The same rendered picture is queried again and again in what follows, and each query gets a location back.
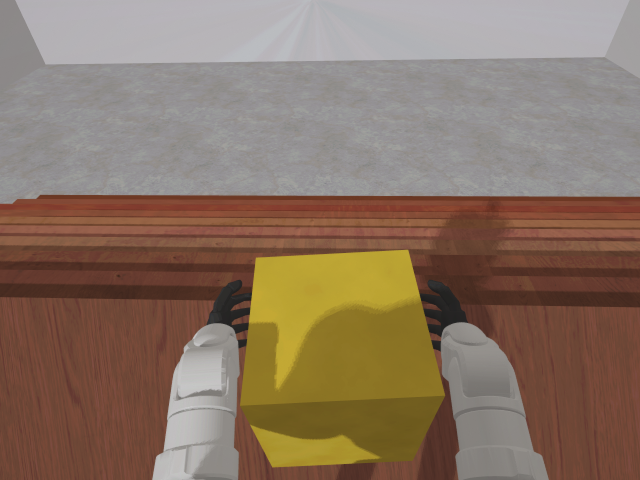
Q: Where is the robot right hand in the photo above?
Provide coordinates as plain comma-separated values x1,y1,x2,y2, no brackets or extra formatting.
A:
419,280,468,352

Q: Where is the carton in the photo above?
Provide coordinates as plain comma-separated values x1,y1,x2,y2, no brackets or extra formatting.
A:
240,250,445,467

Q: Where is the right robot forearm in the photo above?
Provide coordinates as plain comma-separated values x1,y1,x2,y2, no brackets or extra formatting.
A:
441,322,549,480

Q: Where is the robot left hand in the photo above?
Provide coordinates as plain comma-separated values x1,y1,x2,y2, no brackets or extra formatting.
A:
206,280,252,349

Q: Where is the left robot forearm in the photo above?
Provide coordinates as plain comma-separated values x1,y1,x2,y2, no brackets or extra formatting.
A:
152,323,240,480

